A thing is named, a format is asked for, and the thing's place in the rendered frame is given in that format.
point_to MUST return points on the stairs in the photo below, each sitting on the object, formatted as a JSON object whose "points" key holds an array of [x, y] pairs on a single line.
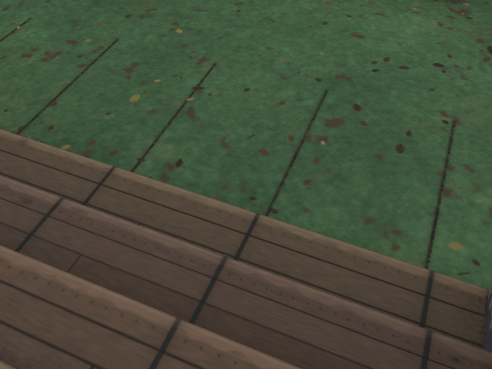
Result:
{"points": [[103, 268]]}

